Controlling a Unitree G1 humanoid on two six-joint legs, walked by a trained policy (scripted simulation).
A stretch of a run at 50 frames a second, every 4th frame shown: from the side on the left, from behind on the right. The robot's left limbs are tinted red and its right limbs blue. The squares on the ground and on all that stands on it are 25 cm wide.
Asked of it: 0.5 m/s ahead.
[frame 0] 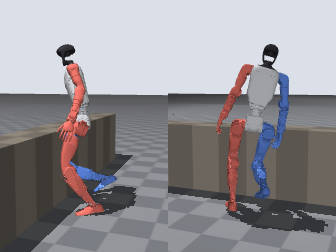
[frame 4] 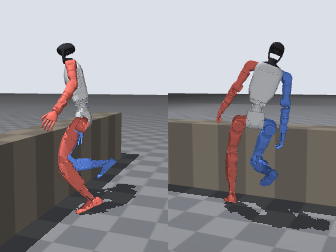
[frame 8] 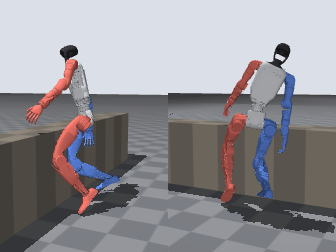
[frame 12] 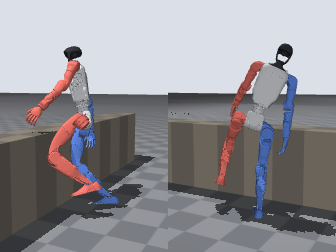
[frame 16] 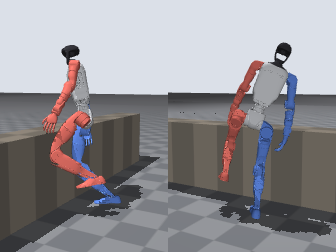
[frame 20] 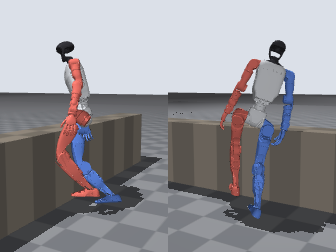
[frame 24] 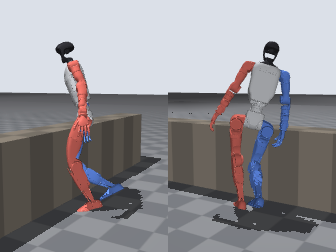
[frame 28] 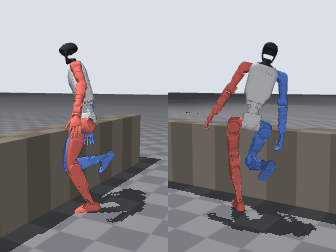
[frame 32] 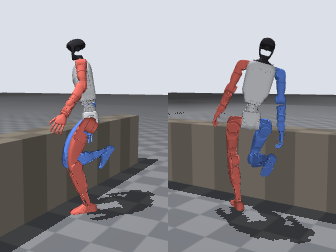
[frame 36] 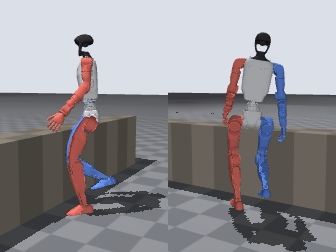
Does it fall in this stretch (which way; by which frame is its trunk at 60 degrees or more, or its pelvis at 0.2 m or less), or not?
no
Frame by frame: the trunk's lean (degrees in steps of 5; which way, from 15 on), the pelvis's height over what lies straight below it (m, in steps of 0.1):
0: 20 forward and to its right, 0.7
4: 25 forward and to its right, 0.7
8: 30 forward and to its right, 0.7
12: 25 to its right, 0.7
16: 25 to its right, 0.7
20: 25 forward and to its right, 0.7
24: 20 forward and to its right, 0.7
28: 25 forward and to its right, 0.7
32: 20 forward and to its right, 0.7
36: 10, 0.8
